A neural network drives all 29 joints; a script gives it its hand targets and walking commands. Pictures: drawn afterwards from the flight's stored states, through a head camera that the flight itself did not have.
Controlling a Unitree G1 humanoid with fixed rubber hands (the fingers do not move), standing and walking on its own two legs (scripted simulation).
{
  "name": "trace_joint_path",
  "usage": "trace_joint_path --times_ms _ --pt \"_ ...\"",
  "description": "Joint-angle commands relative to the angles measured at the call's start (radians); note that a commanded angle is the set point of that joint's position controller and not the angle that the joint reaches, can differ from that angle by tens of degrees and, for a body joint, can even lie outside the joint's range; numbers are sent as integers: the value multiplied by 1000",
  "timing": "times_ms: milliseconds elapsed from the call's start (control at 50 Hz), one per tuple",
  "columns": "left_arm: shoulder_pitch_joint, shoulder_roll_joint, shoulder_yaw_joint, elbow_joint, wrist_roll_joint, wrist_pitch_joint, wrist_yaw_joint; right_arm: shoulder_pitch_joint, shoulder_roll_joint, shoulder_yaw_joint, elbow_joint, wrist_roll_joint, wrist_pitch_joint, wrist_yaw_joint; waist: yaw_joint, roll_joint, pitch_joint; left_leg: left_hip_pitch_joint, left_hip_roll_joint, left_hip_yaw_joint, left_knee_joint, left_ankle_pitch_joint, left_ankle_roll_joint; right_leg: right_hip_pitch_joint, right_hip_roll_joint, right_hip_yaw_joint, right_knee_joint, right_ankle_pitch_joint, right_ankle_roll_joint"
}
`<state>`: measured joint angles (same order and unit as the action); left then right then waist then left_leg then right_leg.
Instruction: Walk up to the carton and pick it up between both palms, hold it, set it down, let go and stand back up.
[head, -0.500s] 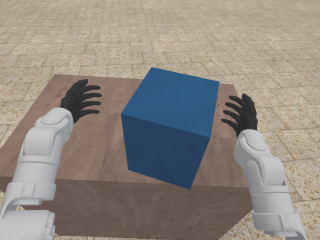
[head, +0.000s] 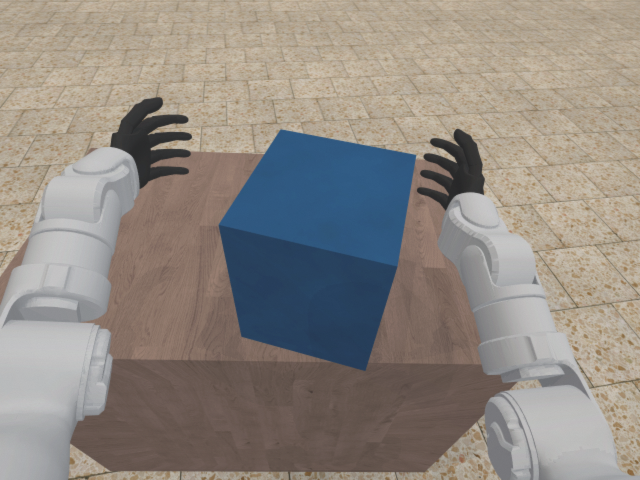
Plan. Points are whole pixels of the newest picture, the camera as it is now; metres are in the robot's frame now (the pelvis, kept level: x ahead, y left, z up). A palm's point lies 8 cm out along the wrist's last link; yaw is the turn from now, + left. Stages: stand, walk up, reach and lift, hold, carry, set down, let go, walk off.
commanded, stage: reach and lift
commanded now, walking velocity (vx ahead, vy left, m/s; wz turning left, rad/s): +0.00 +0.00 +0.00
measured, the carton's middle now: (323, 251) +0.43 -0.07 +0.04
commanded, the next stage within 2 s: none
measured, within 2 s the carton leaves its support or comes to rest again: neither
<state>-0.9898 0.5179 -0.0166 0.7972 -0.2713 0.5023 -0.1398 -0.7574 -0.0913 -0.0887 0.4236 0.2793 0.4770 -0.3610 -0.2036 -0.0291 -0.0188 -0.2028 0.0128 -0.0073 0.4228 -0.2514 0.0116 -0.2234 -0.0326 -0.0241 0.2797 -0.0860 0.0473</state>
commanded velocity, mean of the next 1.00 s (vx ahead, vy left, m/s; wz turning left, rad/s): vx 0.00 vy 0.00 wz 0.00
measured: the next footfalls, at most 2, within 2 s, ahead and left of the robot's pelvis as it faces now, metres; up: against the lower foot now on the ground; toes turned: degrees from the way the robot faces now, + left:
none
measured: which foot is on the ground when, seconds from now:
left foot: down 0.00-1.00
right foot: down 0.00-1.00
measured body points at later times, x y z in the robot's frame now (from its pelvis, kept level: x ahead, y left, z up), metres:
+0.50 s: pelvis +0.00 +0.00 +0.00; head +0.02 +0.03 +0.45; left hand +0.51 +0.13 +0.17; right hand +0.41 -0.23 +0.19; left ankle -0.02 +0.11 -0.75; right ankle +0.03 -0.15 -0.75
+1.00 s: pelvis +0.00 -0.01 -0.01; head +0.06 +0.02 +0.43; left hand +0.50 +0.11 +0.08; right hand +0.40 -0.23 +0.09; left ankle -0.02 +0.11 -0.75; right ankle +0.03 -0.15 -0.75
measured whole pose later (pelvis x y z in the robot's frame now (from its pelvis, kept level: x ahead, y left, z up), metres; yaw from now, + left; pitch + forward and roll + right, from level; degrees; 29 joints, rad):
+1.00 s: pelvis +0.00 -0.01 -0.01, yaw -1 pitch +15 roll -2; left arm -1.09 0.37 -0.06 1.41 -0.22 -0.02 -0.09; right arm -0.86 0.01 -0.18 1.00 0.10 0.01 -0.32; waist -0.24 -0.01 -0.16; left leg -0.51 0.03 -0.01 0.53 -0.27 0.00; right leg -0.54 -0.02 -0.03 0.39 -0.11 0.03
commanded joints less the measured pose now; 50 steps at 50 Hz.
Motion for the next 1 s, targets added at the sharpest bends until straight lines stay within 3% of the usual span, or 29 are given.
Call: trace_joint_path --times_ms 0,60,160,180,200,260,300,320,340,380,400,440,460,480,520,580,640,660,680,700,720,740,760,780,820,880,900,940,980 --pt "-631 194 6 -140 -28 -94 16 -555 -109 -41 -107 -16 -73 10 -20 142 -570 -20 -9 26 -54 271 -53 343 51 -25 84 348 -62" --pt "-604 173 -19 -49 -27 -97 14 -535 -123 -42 -40 -20 -79 11 -47 167 -564 -9 -16 26 -61 264 -48 344 53 -38 92 371 -65" --pt "-751 181 -38 137 -45 -146 25 -692 -118 -32 58 -9 -98 7 -34 160 -574 -89 -30 13 -51 201 -45 318 48 -42 106 339 -57" --pt "-752 157 -54 79 -50 -157 27 -681 -136 -47 51 -10 -112 11 -60 191 -590 -35 -30 14 -40 251 -54 306 51 -44 95 363 -61" --pt "-705 150 -67 112 -39 -166 29 -643 -111 -20 92 14 -122 13 -44 194 -590 -27 -29 8 -37 263 -59 304 56 -48 97 365 -69" --pt "-735 148 -53 153 -28 -180 27 -671 -115 -8 147 1 -148 16 -59 188 -595 55 -21 10 -11 360 -65 233 61 -48 84 415 -66" --pt "-659 135 -54 212 -2 -177 14 -645 -109 14 153 7 -151 12 -32 173 -556 32 -29 23 -19 380 -60 279 68 -62 92 465 -62" --pt "-731 136 -49 285 2 -188 6 -682 -101 8 226 -7 -155 11 -56 149 -489 -12 -37 24 -21 314 -56 242 58 -55 80 405 -64" --pt "-653 112 -36 354 10 -199 2 -626 -80 27 266 2 -158 10 -30 146 -436 -49 -28 22 -49 251 -50 285 48 -40 74 381 -60" --pt "-654 115 -44 348 13 -252 1 -616 -71 37 264 6 -190 15 -26 127 -444 -75 -25 15 -62 233 -38 292 47 -43 79 358 -55" --pt "-671 103 -63 384 15 -279 -1 -592 -64 24 373 -11 -205 20 -62 165 -420 -76 -34 21 -46 230 -46 243 41 -43 75 327 -61" --pt "-623 70 -75 324 18 -342 5 -506 -66 -3 411 -9 -251 35 -59 212 -469 -21 -23 12 -31 275 -64 208 52 -60 74 312 -70" --pt "-660 81 -55 221 24 -363 14 -547 -71 -10 322 -13 -282 36 -36 210 -574 44 -20 5 -12 357 -72 208 59 -58 73 359 -70" --pt "-648 72 -55 238 32 -371 19 -542 -59 2 352 -26 -295 35 -57 203 -584 62 -22 8 3 374 -75 178 57 -53 72 359 -77" --pt "-730 71 -55 187 29 -391 28 -573 -50 -6 325 -35 -314 37 -47 199 -607 48 -27 15 0 359 -61 185 55 -55 89 369 -78" --pt "-723 78 -30 191 29 -422 48 -600 -33 -32 226 -67 -331 41 -28 151 -672 -4 -27 26 -18 309 -52 207 58 -44 96 371 -64" --pt "-691 47 -63 280 25 -441 64 -597 -35 -62 234 -97 -366 39 -21 214 -719 -39 -39 37 6 299 -61 167 52 -37 126 372 -63" --pt "-725 55 -51 215 9 -454 70 -631 -47 -75 139 -107 -382 37 -3 197 -798 -54 -35 35 14 327 -57 201 63 -39 130 386 -67" --pt "-665 38 -58 289 3 -455 73 -589 -39 -78 188 -125 -391 33 -26 179 -781 -70 -31 40 22 309 -61 196 54 -39 153 389 -57" --pt "-728 30 -61 280 -5 -465 79 -628 -59 -107 167 -135 -404 33 -33 216 -772 -79 -32 37 20 292 -62 171 54 -48 147 348 -65" --pt "-712 45 -64 288 -11 -476 77 -619 -39 -102 123 -143 -414 30 -29 180 -824 -85 -35 48 31 281 -57 176 56 -44 152 370 -56" --pt "-668 31 -58 366 -11 -474 72 -585 -35 -74 201 -151 -415 29 -20 157 -780 -115 -32 46 37 274 -53 184 54 -45 169 393 -51" --pt "-671 31 -54 362 -10 -489 72 -578 -38 -99 200 -156 -430 26 -50 169 -810 -109 -34 39 41 295 -53 192 49 -46 185 415 -46" --pt "-673 35 -38 368 -11 -508 73 -595 -40 -104 198 -169 -446 28 -26 182 -832 -114 -27 44 44 295 -62 183 49 -38 179 396 -54" --pt "-654 14 -49 419 -3 -524 72 -538 -23 -106 304 -179 -457 29 -45 184 -789 -119 -26 34 60 303 -62 146 48 -51 179 388 -54" --pt "-583 -21 -20 426 51 -547 58 -498 -1 -82 369 -190 -501 41 -17 227 -783 -41 -25 35 94 441 -86 102 57 -55 185 435 -61" --pt "-579 -26 -18 464 63 -556 54 -502 1 -98 399 -195 -512 38 -34 221 -766 -57 -17 18 96 437 -84 100 55 -55 186 437 -63" --pt "-639 -12 -21 456 70 -581 49 -528 30 -81 429 -180 -525 48 -21 240 -735 -110 -25 38 85 399 -85 101 48 -52 185 420 -65" --pt "-669 -5 -15 349 54 -604 59 -543 34 -67 346 -160 -543 51 -16 194 -825 -99 -35 33 87 412 -76 170 49 -43 205 515 -49"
